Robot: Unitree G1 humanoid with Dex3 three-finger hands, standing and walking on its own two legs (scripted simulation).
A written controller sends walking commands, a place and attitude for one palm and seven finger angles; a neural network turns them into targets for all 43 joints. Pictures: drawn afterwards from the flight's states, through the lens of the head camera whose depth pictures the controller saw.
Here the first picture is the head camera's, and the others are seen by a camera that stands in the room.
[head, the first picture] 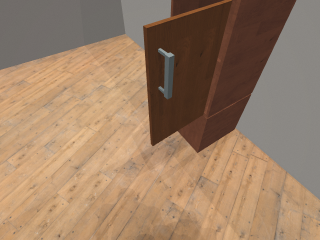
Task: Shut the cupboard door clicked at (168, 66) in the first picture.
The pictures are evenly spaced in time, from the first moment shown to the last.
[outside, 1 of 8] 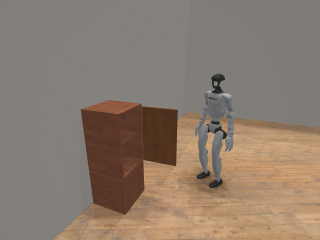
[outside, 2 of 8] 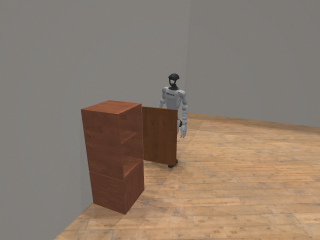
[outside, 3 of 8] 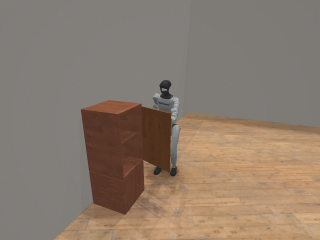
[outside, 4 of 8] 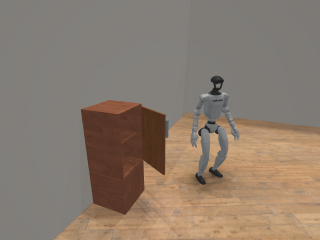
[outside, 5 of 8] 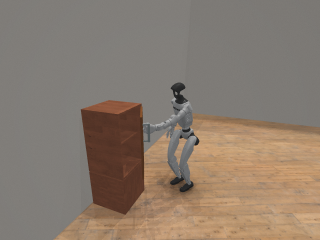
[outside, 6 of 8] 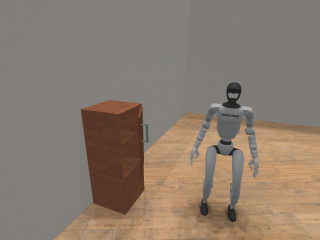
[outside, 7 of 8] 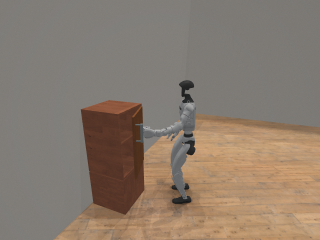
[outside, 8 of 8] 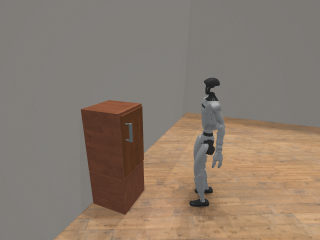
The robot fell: no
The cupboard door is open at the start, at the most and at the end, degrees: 93 93 0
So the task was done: yes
